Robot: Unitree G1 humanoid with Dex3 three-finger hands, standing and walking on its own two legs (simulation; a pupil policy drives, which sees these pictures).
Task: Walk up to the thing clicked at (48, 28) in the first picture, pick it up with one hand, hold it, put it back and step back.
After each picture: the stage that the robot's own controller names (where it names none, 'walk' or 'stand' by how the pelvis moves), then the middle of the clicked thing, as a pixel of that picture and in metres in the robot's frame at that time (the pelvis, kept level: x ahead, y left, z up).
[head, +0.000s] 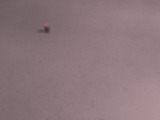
stand; (47, 28) +1.70 +0.44 -0.72
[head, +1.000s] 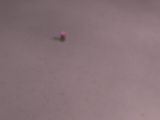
walk; (63, 36) +1.58 +0.18 -0.70
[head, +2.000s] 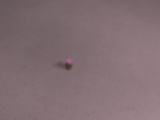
walk; (69, 64) +1.00 +0.08 -0.70
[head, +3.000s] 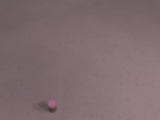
walk; (52, 106) +0.59 +0.19 -0.71
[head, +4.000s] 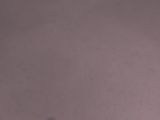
stand; out of the picture +0.39 +0.15 -0.70
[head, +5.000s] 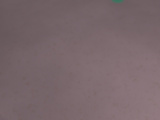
stand; out of the picture +0.33 +0.14 -0.72
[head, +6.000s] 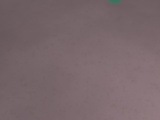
stand; out of the picture +0.32 +0.13 -0.72
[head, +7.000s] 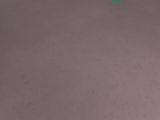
stand; out of the picture +0.35 +0.14 -0.72
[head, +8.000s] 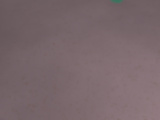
stand; out of the picture +0.34 +0.14 -0.72
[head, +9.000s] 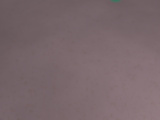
stand; out of the picture +0.33 +0.14 -0.72
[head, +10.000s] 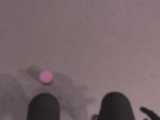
go down; (46, 78) +0.41 +0.14 -0.41
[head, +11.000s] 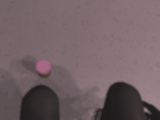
go down; (44, 69) +0.43 +0.14 -0.32
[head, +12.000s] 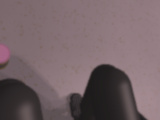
close in; out of the picture +0.43 +0.17 -0.24
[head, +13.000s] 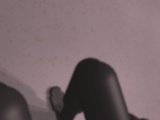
close; out of the picture +0.43 +0.20 -0.23
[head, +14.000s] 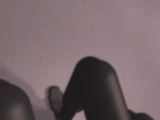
lift; out of the picture +0.42 +0.19 -0.24
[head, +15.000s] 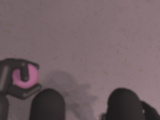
lift; (27, 81) +0.33 +0.19 -0.07
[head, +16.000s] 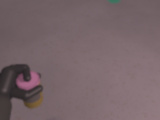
hold; (30, 90) +0.33 +0.17 +0.04
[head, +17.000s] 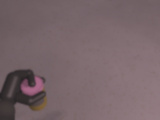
hold; (35, 94) +0.32 +0.17 -0.01
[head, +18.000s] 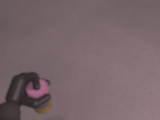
hold; (40, 96) +0.32 +0.15 -0.01
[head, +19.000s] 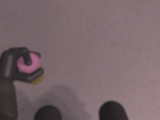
crouch; (32, 69) +0.40 +0.16 -0.08
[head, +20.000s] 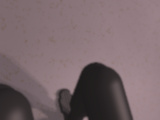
lower; out of the picture +0.45 +0.21 -0.22
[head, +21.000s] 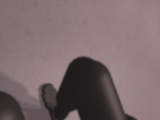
lower; out of the picture +0.46 +0.24 -0.24
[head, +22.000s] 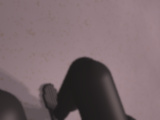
lower; out of the picture +0.46 +0.23 -0.25
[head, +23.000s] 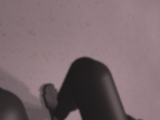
lower; out of the picture +0.46 +0.22 -0.25
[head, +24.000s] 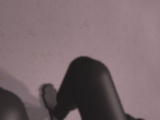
lower; out of the picture +0.46 +0.21 -0.25
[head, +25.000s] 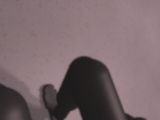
open; out of the picture +0.45 +0.18 -0.26
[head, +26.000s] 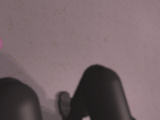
stand; out of the picture +0.44 +0.18 -0.26
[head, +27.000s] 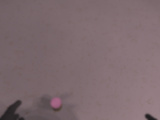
stand; (56, 104) +0.40 +0.12 -0.57
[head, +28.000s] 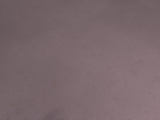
stand; out of the picture +0.38 +0.12 -0.66
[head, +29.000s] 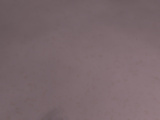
stand; out of the picture +0.38 +0.12 -0.66
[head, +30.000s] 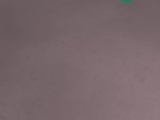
stand; out of the picture +0.39 +0.11 -0.72
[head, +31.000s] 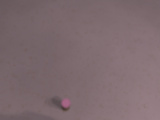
walk; (65, 105) +0.45 +0.05 -0.71
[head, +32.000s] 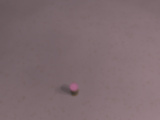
walk; (74, 89) +0.62 +0.10 -0.70
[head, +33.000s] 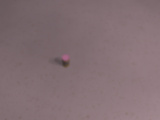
walk; (65, 61) +0.90 +0.16 -0.69
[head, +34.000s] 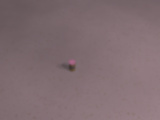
stand; (72, 65) +1.05 +0.13 -0.70
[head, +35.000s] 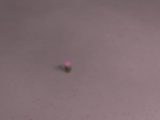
stand; (68, 67) +1.05 +0.15 -0.72
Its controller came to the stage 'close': yes
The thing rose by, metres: 0.71
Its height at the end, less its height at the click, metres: +0.00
